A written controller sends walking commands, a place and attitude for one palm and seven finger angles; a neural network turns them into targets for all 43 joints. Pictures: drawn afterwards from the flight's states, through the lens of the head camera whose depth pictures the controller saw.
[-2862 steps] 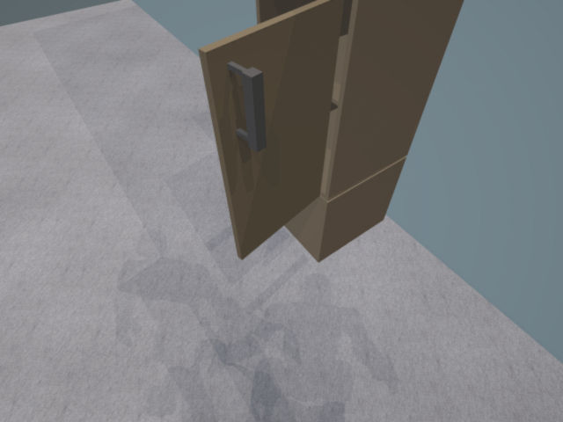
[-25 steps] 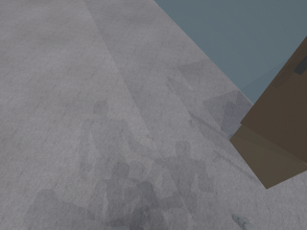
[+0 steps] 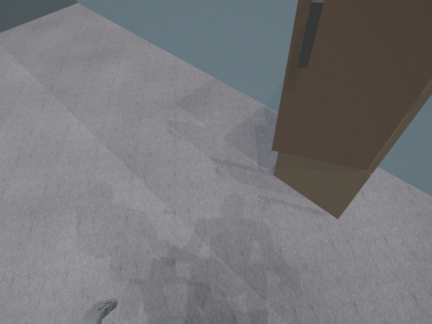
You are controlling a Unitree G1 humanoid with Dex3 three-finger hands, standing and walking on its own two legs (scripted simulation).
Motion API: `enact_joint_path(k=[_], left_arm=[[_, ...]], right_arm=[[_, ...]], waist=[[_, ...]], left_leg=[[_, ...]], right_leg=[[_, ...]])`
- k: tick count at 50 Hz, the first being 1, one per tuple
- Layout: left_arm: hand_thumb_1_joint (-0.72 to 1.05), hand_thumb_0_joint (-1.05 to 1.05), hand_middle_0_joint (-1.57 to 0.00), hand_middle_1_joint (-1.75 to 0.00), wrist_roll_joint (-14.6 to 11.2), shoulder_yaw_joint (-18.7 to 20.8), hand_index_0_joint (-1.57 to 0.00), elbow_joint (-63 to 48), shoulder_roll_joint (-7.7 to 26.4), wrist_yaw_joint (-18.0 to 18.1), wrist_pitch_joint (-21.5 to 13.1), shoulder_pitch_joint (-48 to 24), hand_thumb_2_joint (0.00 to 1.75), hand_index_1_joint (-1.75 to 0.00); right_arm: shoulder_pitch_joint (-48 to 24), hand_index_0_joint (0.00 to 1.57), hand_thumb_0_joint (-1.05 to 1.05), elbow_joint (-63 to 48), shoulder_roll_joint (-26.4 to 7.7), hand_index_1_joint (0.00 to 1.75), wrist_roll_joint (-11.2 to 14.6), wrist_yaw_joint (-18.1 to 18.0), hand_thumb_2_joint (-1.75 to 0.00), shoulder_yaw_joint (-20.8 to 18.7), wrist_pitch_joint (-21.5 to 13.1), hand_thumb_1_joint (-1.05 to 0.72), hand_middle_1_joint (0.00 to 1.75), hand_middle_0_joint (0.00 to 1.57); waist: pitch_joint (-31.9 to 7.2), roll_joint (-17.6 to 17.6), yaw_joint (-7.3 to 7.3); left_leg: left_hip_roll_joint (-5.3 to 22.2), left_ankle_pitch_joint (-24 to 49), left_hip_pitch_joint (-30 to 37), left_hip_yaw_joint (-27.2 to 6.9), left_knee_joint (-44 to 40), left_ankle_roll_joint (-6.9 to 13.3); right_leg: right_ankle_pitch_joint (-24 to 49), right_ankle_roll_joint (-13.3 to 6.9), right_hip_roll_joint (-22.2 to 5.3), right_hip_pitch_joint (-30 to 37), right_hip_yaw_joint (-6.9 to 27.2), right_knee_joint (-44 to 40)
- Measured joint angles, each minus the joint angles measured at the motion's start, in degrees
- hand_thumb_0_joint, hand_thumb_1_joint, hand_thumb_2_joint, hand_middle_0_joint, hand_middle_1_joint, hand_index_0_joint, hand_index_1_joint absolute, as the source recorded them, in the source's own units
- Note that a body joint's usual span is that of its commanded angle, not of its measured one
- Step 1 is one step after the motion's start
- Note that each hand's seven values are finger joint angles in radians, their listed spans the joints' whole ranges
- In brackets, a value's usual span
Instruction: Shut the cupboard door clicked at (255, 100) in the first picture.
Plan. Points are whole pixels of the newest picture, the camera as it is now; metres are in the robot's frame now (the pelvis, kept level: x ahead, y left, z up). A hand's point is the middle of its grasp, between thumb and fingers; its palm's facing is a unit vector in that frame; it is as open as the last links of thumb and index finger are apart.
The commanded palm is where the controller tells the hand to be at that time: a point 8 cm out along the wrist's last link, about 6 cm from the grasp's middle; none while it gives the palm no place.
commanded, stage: turn to face it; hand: left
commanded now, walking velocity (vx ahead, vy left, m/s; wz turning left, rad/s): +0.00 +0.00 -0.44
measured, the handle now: (310, 30) +0.71 -0.20 +0.16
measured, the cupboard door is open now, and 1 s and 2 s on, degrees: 26 26 26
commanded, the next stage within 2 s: take the last steps up to it in 0.40 s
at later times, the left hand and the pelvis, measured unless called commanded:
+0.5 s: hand out of the picture +0.13 +0.23 -0.16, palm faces -0.14 -0.97 -0.18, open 7.4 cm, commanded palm none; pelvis +0.03 +0.04 +0.01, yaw -12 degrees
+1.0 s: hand (166, 309) +0.17 +0.13 -0.16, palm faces -0.28 -0.94 -0.18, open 7.4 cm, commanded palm none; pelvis +0.09 -0.04 +0.01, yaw -17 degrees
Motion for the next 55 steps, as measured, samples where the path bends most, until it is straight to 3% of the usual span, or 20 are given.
enact_joint_path(k=[2, 5, 10, 14, 16, 19, 22, 25, 29, 34, 38, 39, 42, 46, 51, 55], left_arm=[[0.91, 0.01, -0.2, -0.3, -0.11, -0.28, -0.2, 0.18, -0.43, 0.57, 0.04, 0.55, 0.9, -0.3], [0.91, 0.01, -0.2, -0.3, -0.15, -0.66, -0.2, 0.82, -0.77, 0.8, 0.03, 1.33, 0.9, -0.3], [0.91, 0.01, -0.21, -0.3, 0.13, -1.0, -0.2, 1.86, -1.49, 0.67, 0.08, 2.54, 0.9, -0.3], [0.9, 0.01, -0.21, -0.3, 0.31, -0.66, -0.2, 2.63, -1.41, 0.73, 0.43, 3.4, 0.9, -0.3], [0.9, 0.01, -0.21, -0.3, -0.03, -0.41, -0.2, 2.93, -1.23, 0.83, 0.87, 4.12, 0.9, -0.3], [0.91, 0.01, -0.21, -0.3, -0.33, 0.26, -0.2, 3.76, -0.07, 0.9, 1.86, 3.95, 0.9, -0.3], [0.91, 0.01, -0.2, -0.3, 0.06, 1.01, -0.2, 4.31, 0.74, 0.43, 2.28, 3.71, 0.9, -0.3], [0.91, 0.01, -0.2, -0.3, 0.03, 1.35, -0.2, 4.55, 0.98, 0.14, 2.41, 3.41, 0.9, -0.3], [0.91, 0.01, -0.2, -0.3, 0.03, 1.27, -0.2, 5.16, 0.66, -0.09, 2.53, 3.35, 0.9, -0.3], [0.91, 0.01, -0.2, -0.3, 0.4, 0.91, -0.2, 6.33, -0.18, -1.32, 2.73, 3.34, 0.9, -0.3], [0.91, 0.01, -0.2, -0.3, 0.49, 0.77, -0.2, 6.28, -0.81, -2.22, 1.65, 3.0, 0.9, -0.3], [0.91, 0.01, -0.2, -0.3, 0.57, 0.75, -0.2, 6.05, -0.65, -2.23, 0.92, 3.15, 0.9, -0.3], [0.91, 0.01, -0.2, -0.3, 0.45, 0.33, -0.2, 6.33, -1.92, -1.12, -0.66, 3.46, 0.9, -0.3], [0.91, 0.01, -0.2, -0.3, 0.2, -0.01, -0.2, 7.33, -2.44, 0.08, -1.95, 6.23, 0.9, -0.3], [0.91, 0.01, -0.2, -0.3, 0.14, -0.87, -0.2, 10.37, -3.07, 0.24, -2.6, 8.66, 0.9, -0.3], [0.91, 0.01, -0.2, -0.3, 0.41, -1.11, -0.2, 12.25, -3.37, 0.29, -2.67, 10.21, 0.9, -0.3]], right_arm=[[-0.79, 0.19, 0.01, -0.14, 0.23, 0.3, -0.04, 0.12, -0.9, 0.15, -0.16, -0.91, 0.3, 0.2], [-1.6, 0.19, 0.01, -1.0, 1.16, 0.3, -0.02, 0.45, -0.9, 0.54, -0.76, -0.91, 0.3, 0.2], [-2.57, 0.19, 0.01, -1.65, 2.78, 0.3, 0.16, 0.6, -0.9, 1.0, -1.15, -0.91, 0.3, 0.2], [-3.01, 0.19, 0.01, -1.8, 4.17, 0.3, 0.44, 0.5, -0.9, 1.51, -1.76, -0.91, 0.3, 0.2], [-2.56, 0.19, 0.01, -2.12, 4.46, 0.3, 0.38, 0.41, -0.9, 1.95, -2.81, -0.91, 0.3, 0.2], [-2.47, 0.2, 0.01, -2.02, 5.89, 0.3, -0.49, 0.08, -0.9, 2.82, -3.51, -0.91, 0.3, 0.2], [-1.48, 0.2, 0.01, -2.01, 6.93, 0.3, -1.0, -0.41, -0.9, 3.52, -3.88, -0.9, 0.3, 0.2], [-0.56, 0.2, 0.01, -1.21, 7.33, 0.3, -0.99, -0.83, -0.9, 3.73, -4.03, -0.9, 0.3, 0.2], [0.7, 0.2, 0.01, 0.41, 7.31, 0.3, -1.12, -0.77, -0.9, 3.27, -4.07, -0.9, 0.3, 0.2], [3.11, 0.2, 0.01, 2.64, 6.25, 0.3, -1.49, -0.08, -0.9, 2.18, -4.12, -0.9, 0.3, 0.2], [5.72, 0.2, 0.01, 4.81, 4.45, 0.3, -1.38, 0.15, -0.9, 1.22, -3.99, -0.9, 0.3, 0.2], [6.57, 0.2, 0.01, 5.33, 4.11, 0.3, -1.13, 0.21, -0.9, 1.0, -3.84, -0.9, 0.3, 0.2], [7.04, 0.2, 0.01, 7.57, 2.65, 0.3, -0.76, 0.36, -0.9, 0.51, -2.06, -0.9, 0.3, 0.2], [5.45, 0.2, 0.01, 7.44, 2.64, 0.3, -1.01, 0.96, -0.9, 0.23, -2.02, -0.91, 0.3, 0.2], [1.88, 0.19, 0.01, 4.58, 3.57, 0.3, -1.05, 1.53, -0.9, 0.07, -3.06, -0.91, 0.3, 0.2], [-1.0, 0.19, 0.01, 3.3, 4.93, 0.3, -0.93, 1.48, -0.9, 0.6, -3.81, -0.91, 0.3, 0.2]], waist=[[-0.01, -0.73, 0.01], [-0.27, -2.04, -0.11], [-1.02, -3.36, 0.43], [-1.62, -4.82, 1.3], [-2.35, -4.89, 1.41], [-1.98, -6.69, 1.59], [-1.55, -7.0, 1.52], [-1.23, -6.43, 1.55], [-1.42, -5.06, 1.07], [-2.63, -3.17, -0.51], [-3.73, -1.96, -1.5], [-4.27, -2.3, -1.39], [-4.76, -0.73, -1.0], [-4.94, -2.38, -0.5], [-3.67, -3.46, -0.92], [-2.47, -4.59, 0.27]], left_leg=[[-1.18, 2.83, -2.98, -1.35, 3.73, -0.6], [-1.86, 6.49, -5.19, -2.39, 2.46, -1.28], [-2.86, 7.52, -4.28, -3.12, -5.6, -1.47], [-4.34, 9.21, 0.33, -2.44, -17.2, -0.81], [-4.37, 14.23, 4.39, -2.14, -26.39, 0.55], [-4.47, 12.8, 4.86, -0.22, -25.5, 4.81], [-3.9, 13.64, 6.77, 1.01, -28.2, 5.58], [-3.4, 15.16, 8.39, 1.93, -31.28, 5.66], [-2.55, 15.66, 9.63, 3.21, -32.99, 5.45], [-0.95, 14.53, 10.98, 5.32, -32.85, 4.29], [0.53, 12.17, 11.1, 6.41, -29.93, 2.49], [0.65, 10.21, 10.33, 6.61, -27.52, 2.24], [0.09, 1.53, 4.21, 1.21, -12.07, 2.17], [-1.02, 5.86, -3.63, 0.21, -0.55, 1.44], [-0.36, 12.07, -8.45, 0.72, -4.29, 0.61], [-0.73, 12.1, -6.91, 1.91, -14.16, 1.41]], right_leg=[[1.88, 0.0, 0.14, 0.88, 1.41, -2.73], [3.73, -0.13, 0.37, 2.11, 3.06, -6.11], [4.34, 0.33, 1.03, 3.26, 5.08, -7.92], [3.14, 1.38, 1.39, 3.02, 6.77, -6.32], [1.58, 2.23, 2.17, 1.96, 7.4, -3.73], [-7.94, 2.09, 1.98, -2.63, 6.82, 9.72], [-8.48, 2.71, 1.4, -6.56, 4.94, 22.47], [-6.64, 3.47, 0.25, -7.6, 3.84, 25.6], [-6.08, 3.72, -1.0, -5.64, 2.61, 20.17], [-6.64, 2.65, -1.46, -1.63, 0.01, 10.08], [-1.94, 1.27, -0.76, 3.86, -1.86, -2.76], [-0.89, 0.43, -0.81, 5.44, -1.56, -6.67], [0.62, -0.72, 0.78, 6.63, -2.6, -6.67], [1.78, -1.59, 1.36, 10.96, -2.22, -12.17], [1.66, -1.83, 2.71, 15.23, -2.55, -16.7], [-1.1, -1.6, 3.4, 17.81, -2.29, -16.51]])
